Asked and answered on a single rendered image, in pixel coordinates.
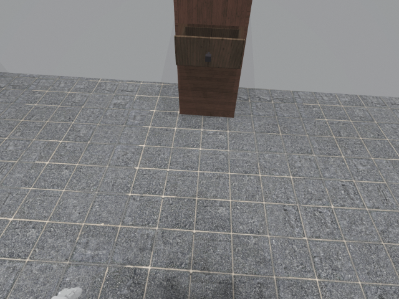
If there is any cabinet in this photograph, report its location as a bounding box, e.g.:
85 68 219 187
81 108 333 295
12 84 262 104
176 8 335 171
173 0 252 118

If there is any drawer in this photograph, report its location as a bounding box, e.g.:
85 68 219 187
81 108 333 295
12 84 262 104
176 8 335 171
175 26 245 69

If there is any handle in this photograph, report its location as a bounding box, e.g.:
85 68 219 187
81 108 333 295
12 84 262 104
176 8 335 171
205 52 211 62

